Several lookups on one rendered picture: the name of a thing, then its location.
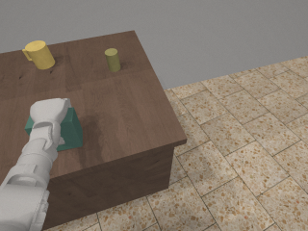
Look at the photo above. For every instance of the table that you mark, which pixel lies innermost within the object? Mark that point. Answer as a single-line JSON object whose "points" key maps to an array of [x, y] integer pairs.
{"points": [[129, 127]]}

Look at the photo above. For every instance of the sponge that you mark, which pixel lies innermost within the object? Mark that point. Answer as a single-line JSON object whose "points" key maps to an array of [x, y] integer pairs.
{"points": [[71, 130]]}

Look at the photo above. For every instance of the left robot hand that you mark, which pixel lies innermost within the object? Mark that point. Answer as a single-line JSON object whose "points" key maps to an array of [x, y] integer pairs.
{"points": [[54, 109]]}

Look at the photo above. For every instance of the left robot forearm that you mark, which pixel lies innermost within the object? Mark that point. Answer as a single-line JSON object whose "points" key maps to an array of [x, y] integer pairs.
{"points": [[34, 164]]}

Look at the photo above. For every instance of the robot left upper arm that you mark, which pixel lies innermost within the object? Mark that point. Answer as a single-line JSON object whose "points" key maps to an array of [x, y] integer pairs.
{"points": [[23, 208]]}

